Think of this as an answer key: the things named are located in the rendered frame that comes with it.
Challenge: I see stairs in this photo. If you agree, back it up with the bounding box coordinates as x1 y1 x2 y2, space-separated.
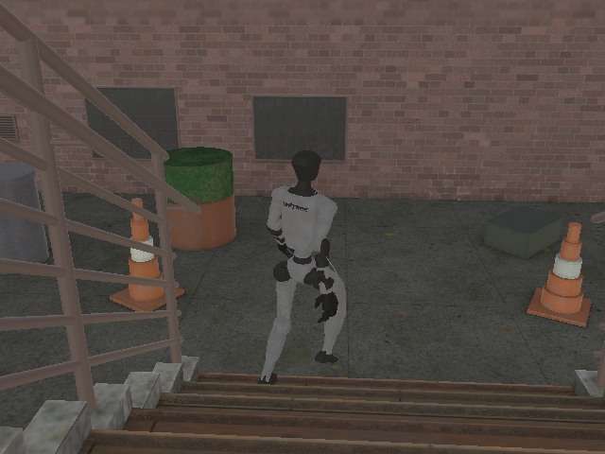
78 373 605 454

